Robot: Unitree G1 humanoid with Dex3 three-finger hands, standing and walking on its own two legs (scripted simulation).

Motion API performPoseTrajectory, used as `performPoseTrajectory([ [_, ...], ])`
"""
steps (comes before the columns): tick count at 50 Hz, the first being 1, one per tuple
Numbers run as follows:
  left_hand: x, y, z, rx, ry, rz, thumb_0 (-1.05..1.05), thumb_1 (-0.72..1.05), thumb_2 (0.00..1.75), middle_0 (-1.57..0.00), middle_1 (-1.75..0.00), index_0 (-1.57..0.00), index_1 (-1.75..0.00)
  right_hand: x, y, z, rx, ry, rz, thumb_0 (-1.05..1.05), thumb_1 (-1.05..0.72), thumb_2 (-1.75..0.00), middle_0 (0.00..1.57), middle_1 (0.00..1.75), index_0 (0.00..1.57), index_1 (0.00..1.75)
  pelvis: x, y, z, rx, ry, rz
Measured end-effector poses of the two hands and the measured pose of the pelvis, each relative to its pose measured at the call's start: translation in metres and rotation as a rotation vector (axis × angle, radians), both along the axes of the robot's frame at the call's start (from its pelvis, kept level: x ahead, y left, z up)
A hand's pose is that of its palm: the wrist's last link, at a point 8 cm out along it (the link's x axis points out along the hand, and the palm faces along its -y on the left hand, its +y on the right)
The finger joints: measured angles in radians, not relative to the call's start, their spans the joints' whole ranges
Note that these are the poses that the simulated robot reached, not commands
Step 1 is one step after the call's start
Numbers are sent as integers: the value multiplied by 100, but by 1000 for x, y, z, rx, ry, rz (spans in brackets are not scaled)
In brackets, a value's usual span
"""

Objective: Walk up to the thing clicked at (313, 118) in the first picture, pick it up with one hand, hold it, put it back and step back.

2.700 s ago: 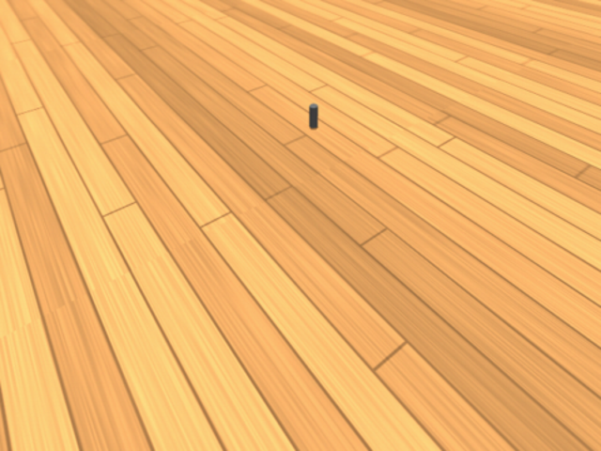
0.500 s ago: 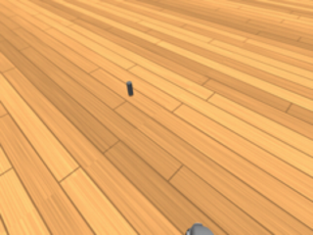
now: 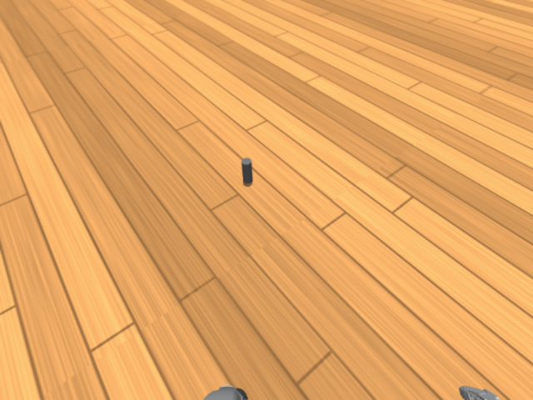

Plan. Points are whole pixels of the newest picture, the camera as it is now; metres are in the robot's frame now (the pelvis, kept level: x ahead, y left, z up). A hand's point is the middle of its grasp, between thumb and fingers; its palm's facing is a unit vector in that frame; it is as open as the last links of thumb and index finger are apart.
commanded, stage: walk up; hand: left
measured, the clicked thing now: (247, 171) +1.27 +0.20 -0.70
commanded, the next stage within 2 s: none
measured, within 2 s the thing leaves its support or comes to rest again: neither
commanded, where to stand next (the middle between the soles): +0.92 +0.02 m, yaw -3 degrees
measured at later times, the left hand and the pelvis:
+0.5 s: hand (167, 275) +0.37 +0.25 -0.13, palm faces -0.09 -0.91 -0.41, open 7.4 cm; pelvis +0.26 -0.02 -0.01, yaw -2 degrees
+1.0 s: hand (161, 239) +0.47 +0.30 -0.16, palm faces -0.02 -0.93 -0.37, open 7.4 cm; pelvis +0.46 +0.01 -0.01, yaw +0 degrees
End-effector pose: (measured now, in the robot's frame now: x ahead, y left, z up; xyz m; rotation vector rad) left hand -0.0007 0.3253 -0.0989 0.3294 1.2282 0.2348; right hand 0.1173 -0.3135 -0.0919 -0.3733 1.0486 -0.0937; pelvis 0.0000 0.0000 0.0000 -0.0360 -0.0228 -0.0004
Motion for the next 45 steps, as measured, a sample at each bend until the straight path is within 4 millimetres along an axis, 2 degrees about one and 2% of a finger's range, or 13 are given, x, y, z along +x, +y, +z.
performPoseTrajectory([
  [3, 31, 15, -18, 1, 33, 11, 1, 90, 90, -20, -30, -21, -30, 46, 10, -1, -33, -41, 11, 1, -90, -90, 20, 30, 20, 30, 38, 12, -12, 23, -4, -2],
  [6, 73, 19, -22, -7, 43, -5, 1, 90, 90, -20, -30, -20, -30, 73, 19, 6, -33, -82, -20, 1, -90, -90, 20, 30, 20, 30, 67, 19, -9, 23, -9, -2],
  [11, 153, 15, -11, -31, -21, -70, 1, 91, 90, -20, -30, -20, -30, 90, 22, 16, -29, -58, -72, 1, -90, -90, 20, 30, 20, 30, 114, 20, 4, 44, -14, -19],
  [16, 230, 6, 2, -32, -64, -124, 1, 91, 90, -20, -30, -20, -30, 98, 13, 10, -20, 8, -114, 1, -90, -90, 20, 30, 20, 30, 161, 14, 8, 55, -17, -29],
  [21, 308, -13, 9, -9, -103, -160, 0, 91, 90, -20, -30, -20, -30, 113, -9, -10, 1, 83, -163, 1, -90, -90, 20, 30, 20, 30, 212, -3, 2, 70, -18, -35],
  [24, 352, -26, 8, 23, -143, -168, 0, 90, 90, -20, -30, -20, -30, 132, -27, -31, 8, 118, -184, 1, -90, -90, 20, 30, 20, 30, 247, -19, -12, 69, -21, -33],
  [26, 375, -37, 10, 37, -182, -163, 0, 91, 90, -20, -30, -20, -30, 150, -34, -41, 9, 144, -183, 1, -90, -90, 20, 30, 20, 30, 263, -27, -15, 49, -29, -26],
  [30, 396, -51, 24, 34, -206, -140, 0, 90, 90, -20, -30, -20, -30, 197, -39, -38, 26, 147, -151, 1, -90, -90, 20, 30, 20, 30, 291, -33, -5, 55, -35, -22],
  [35, 404, -52, 31, 33, -153, -114, 0, 90, 90, -20, -30, -21, -30, 258, -38, -24, 40, 98, -110, 1, -90, -90, 20, 30, 20, 30, 327, -35, 8, 45, -25, -21],
  [40, 414, -36, 26, 31, -101, -73, 0, 90, 90, -20, -30, -21, -30, 310, -34, -12, 23, 96, -75, 1, -90, -90, 20, 30, 20, 30, 366, -29, 10, 30, -15, -11],
  [45, 433, -10, 7, 17, -49, -29, 0, 90, 90, -20, -30, -21, -30, 370, -21, -4, -15, 79, -52, 1, -90, -90, 20, 30, 20, 30, 412, -12, 2, 4, -10, 0],
])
